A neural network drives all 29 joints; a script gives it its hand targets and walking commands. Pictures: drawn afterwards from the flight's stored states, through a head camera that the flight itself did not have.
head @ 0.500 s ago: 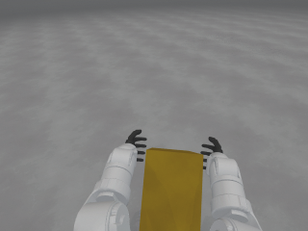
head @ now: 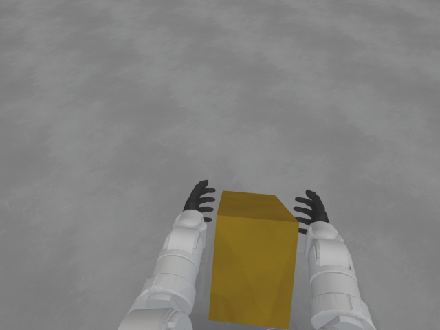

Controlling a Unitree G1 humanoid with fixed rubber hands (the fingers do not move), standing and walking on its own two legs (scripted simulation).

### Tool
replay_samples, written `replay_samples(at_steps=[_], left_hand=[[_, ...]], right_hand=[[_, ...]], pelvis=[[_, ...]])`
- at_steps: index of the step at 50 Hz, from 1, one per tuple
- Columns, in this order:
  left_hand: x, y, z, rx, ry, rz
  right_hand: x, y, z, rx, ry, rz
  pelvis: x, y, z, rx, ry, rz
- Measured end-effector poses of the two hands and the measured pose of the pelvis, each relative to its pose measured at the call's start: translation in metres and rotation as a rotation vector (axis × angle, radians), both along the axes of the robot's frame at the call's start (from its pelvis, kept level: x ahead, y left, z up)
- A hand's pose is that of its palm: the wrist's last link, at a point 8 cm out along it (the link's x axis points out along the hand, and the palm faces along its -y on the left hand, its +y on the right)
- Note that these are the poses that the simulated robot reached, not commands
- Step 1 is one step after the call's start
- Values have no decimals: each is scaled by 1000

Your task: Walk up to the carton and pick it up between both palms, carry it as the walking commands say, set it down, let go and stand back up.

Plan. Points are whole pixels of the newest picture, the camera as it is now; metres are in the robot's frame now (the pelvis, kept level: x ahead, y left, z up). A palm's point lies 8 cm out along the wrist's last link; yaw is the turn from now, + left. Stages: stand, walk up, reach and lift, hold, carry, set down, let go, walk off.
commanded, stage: set down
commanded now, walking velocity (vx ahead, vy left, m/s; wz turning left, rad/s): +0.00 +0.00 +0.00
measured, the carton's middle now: (248, 244) +0.33 -0.08 -0.16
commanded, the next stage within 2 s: none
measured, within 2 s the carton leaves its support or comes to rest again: neither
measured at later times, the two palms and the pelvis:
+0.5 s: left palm (205, 229) +0.35 +0.01 -0.11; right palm (310, 241) +0.29 -0.22 -0.11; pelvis -0.03 -0.03 -0.06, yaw +0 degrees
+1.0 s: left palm (212, 229) +0.39 +0.00 -0.19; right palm (304, 247) +0.31 -0.23 -0.20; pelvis -0.06 -0.01 -0.14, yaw +0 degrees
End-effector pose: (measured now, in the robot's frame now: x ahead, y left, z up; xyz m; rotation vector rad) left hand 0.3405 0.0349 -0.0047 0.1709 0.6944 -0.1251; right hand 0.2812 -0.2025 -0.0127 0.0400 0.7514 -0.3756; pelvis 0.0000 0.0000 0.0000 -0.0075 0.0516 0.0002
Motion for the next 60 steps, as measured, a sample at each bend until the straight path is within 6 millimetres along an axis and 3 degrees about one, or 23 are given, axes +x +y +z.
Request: replay_samples(at_steps=[11, 25, 39, 60], left_hand=[[6, -15, -46, -10, -13, 11], [14, -20, -101, -32, -55, 55], [37, -28, -140, -24, -51, 41], [64, -40, -214, -31, -31, 55]], right_hand=[[6, -13, -43, -9, -15, -23], [12, -14, -96, 1, -67, -84], [20, -16, -143, 23, -64, -110], [44, -28, -215, 26, -45, -103]], pelvis=[[-6, -13, -18, 4, 161, -8], [-35, -25, -62, 5, 293, -9], [-52, -20, -107, -4, 376, 0], [-57, -13, -165, -7, 540, 14]])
